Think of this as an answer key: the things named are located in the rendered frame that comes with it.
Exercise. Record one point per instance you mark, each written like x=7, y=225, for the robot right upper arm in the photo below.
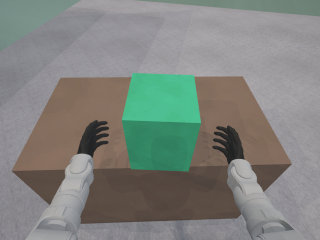
x=280, y=235

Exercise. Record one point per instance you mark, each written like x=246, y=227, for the right robot hand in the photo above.
x=233, y=145

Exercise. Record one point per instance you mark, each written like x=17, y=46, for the carton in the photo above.
x=161, y=121

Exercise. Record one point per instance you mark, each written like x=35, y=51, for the left robot hand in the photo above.
x=88, y=143

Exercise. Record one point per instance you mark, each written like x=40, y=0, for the pedestal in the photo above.
x=119, y=194

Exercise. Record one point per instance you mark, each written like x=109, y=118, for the right robot forearm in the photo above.
x=260, y=215

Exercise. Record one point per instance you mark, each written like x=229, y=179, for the robot left upper arm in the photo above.
x=48, y=234

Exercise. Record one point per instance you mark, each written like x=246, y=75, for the left robot forearm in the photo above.
x=64, y=212

